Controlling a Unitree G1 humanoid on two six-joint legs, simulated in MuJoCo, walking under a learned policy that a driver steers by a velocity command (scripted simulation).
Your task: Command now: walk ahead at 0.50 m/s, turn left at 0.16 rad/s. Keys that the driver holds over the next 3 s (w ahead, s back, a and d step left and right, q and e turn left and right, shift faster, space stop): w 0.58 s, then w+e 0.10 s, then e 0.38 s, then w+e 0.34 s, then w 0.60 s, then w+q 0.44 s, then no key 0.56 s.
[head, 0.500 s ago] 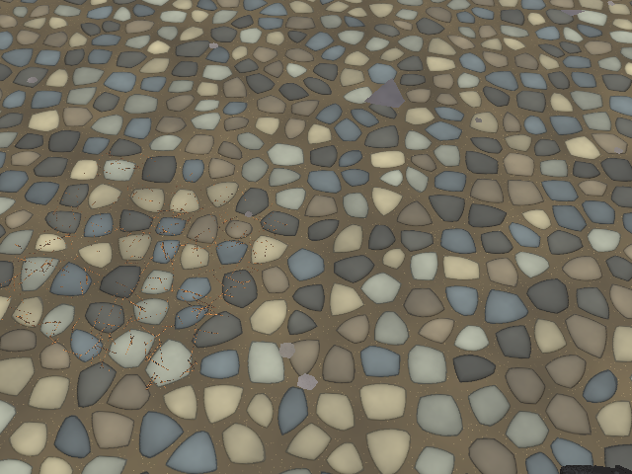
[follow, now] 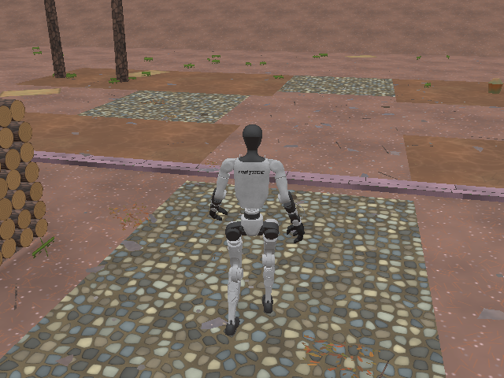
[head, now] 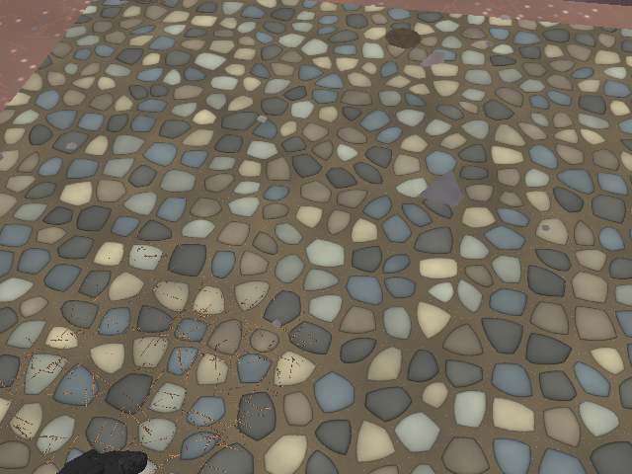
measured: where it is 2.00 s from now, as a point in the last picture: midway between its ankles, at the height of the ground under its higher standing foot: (346, 325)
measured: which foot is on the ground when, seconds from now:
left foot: up 0.00-0.46, down 0.48-1.00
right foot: down 0.00-0.50, up 0.52-0.96, down 0.98-1.00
